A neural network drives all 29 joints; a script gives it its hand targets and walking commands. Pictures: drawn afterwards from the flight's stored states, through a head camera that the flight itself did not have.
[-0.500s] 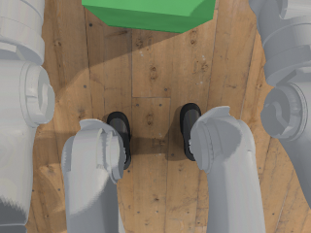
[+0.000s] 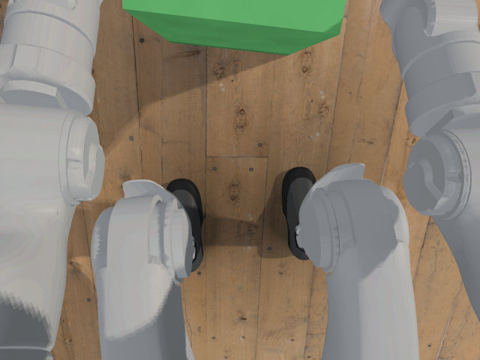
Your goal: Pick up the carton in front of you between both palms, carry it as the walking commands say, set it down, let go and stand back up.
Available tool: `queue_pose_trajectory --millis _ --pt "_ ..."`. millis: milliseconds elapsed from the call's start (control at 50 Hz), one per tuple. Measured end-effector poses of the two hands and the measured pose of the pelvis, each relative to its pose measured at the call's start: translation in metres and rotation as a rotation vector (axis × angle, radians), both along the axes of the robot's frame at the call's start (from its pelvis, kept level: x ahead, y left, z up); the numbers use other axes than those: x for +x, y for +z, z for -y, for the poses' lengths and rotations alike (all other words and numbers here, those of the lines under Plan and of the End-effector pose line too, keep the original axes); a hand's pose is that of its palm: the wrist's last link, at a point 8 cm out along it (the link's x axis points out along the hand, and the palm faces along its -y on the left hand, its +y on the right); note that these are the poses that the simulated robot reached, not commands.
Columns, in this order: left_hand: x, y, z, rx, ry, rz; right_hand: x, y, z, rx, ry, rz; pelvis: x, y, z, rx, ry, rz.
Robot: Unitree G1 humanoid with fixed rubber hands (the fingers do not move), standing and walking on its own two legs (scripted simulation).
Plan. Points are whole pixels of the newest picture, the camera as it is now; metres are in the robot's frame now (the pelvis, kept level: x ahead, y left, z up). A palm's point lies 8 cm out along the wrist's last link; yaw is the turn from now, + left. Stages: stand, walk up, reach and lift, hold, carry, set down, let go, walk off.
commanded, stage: reach and lift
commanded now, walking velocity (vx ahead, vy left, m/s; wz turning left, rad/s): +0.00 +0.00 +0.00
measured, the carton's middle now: out of the picture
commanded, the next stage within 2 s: none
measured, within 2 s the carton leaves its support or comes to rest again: leaves its support in 0.50 s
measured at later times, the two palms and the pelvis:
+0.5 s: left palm out of the picture +0.58 +0.14 -0.17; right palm out of the picture +0.56 -0.16 -0.16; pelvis +0.00 +0.01 -0.01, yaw +1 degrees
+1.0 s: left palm out of the picture +0.52 +0.15 +0.04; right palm out of the picture +0.50 -0.15 +0.04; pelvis -0.02 -0.01 +0.10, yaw +2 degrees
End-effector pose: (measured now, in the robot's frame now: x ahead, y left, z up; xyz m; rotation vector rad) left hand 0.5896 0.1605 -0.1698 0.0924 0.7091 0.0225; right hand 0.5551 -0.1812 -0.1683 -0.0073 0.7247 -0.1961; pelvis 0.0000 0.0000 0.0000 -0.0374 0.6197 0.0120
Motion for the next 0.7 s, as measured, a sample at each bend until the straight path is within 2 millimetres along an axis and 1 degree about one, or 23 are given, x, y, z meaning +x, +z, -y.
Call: queue_pose_trajectory --millis 60,100,120,140,260,420,500,540,580,620,700 --pt "-0.001 0.001 0.004 -0.008 -0.011 -0.001 0.0 0.0 -0.007 0.009 0.016 0.002 -0.003 0.002 0.0 0.001 0.001 0.009" --pt "-0.001 0.001 0.012 -0.023 -0.029 -0.003 0.001 0.0 -0.016 0.024 0.035 0.003 -0.005 0.003 0.0 0.0 0.001 0.016" --pt "-0.001 0.001 0.014 -0.019 -0.026 0.0 0.002 -0.001 -0.022 0.031 0.04 0.003 -0.005 0.003 0.0 0.0 0.001 0.021" --pt "0.0 0.001 0.014 -0.014 -0.023 -0.003 0.002 -0.001 -0.022 0.025 0.028 0.004 -0.006 0.003 0.0 0.0 0.002 0.026" --pt "0.002 0.002 0.015 -0.009 -0.051 -0.02 0.002 -0.002 -0.023 0.042 0.024 0.006 -0.006 -0.001 -0.003 -0.006 0.011 0.039" --pt "0.0 0.0 0.014 -0.051 -0.033 -0.02 0.005 -0.001 -0.02 0.049 0.059 -0.02 0.0 -0.008 -0.006 -0.005 0.011 0.026" --pt "-0.005 0.004 0.017 -0.037 -0.017 -0.017 0.005 0.008 -0.021 0.028 0.023 -0.02 0.005 -0.007 -0.006 -0.004 0.013 -0.007" --pt "-0.009 0.013 0.021 -0.037 -0.005 -0.008 0.003 0.019 -0.023 -0.007 -0.024 -0.014 0.006 -0.003 -0.005 -0.001 0.015 -0.017" --pt "-0.014 0.03 0.021 -0.042 0.004 0.012 0.0 0.035 -0.023 0.007 -0.03 0.007 0.005 0.003 -0.003 0.004 0.018 -0.014" --pt "-0.02 0.052 0.018 -0.049 0.024 0.034 -0.004 0.055 -0.025 0.02 -0.027 0.031 0.004 0.011 -0.001 0.008 0.019 -0.02" --pt "-0.035 0.104 0.012 -0.06 0.068 0.045 -0.013 0.101 -0.032 0.044 -0.011 0.044 0.001 0.029 0.004 0.015 0.024 -0.07"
